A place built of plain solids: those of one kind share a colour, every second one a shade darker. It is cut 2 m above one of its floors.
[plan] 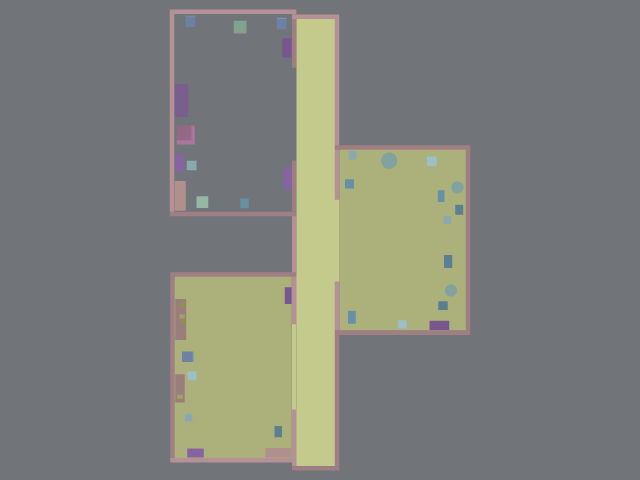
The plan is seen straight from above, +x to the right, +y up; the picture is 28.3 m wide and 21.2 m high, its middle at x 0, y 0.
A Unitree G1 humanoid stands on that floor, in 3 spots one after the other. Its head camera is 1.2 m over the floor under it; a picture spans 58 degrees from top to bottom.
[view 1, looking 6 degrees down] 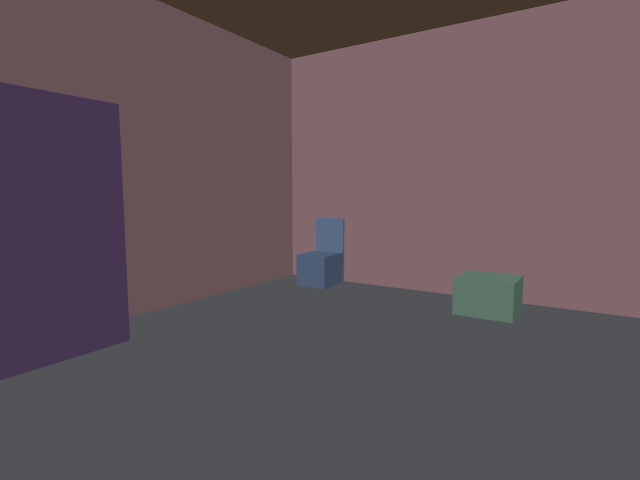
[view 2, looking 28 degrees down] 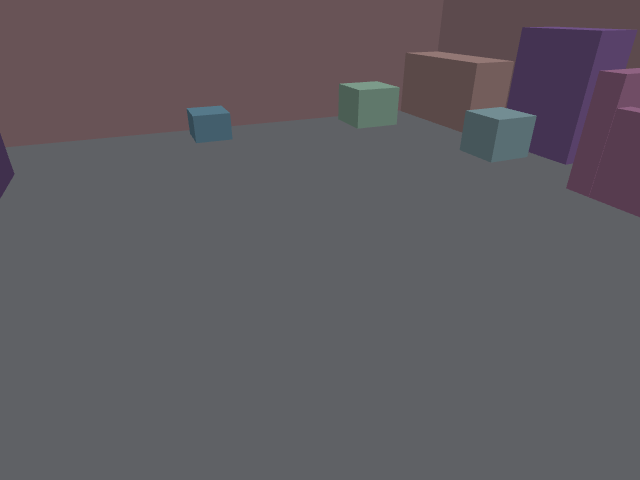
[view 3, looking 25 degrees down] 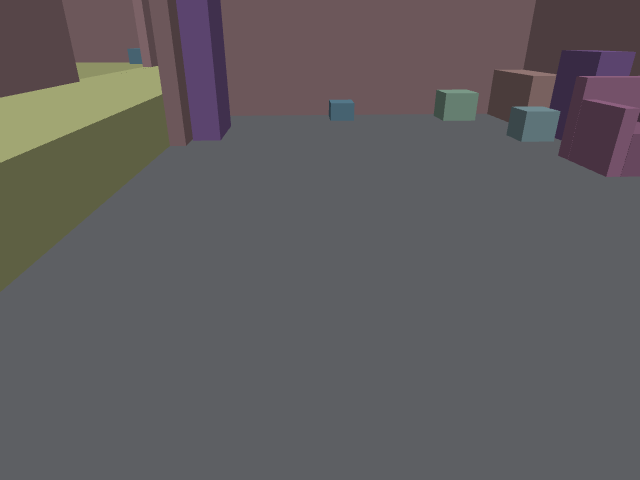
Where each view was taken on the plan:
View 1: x -2.60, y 4.83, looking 123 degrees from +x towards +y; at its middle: chair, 6.04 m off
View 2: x -2.60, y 6.34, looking -113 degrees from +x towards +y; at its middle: ground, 2.56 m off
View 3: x -2.60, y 8.90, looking -93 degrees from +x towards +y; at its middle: ground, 2.84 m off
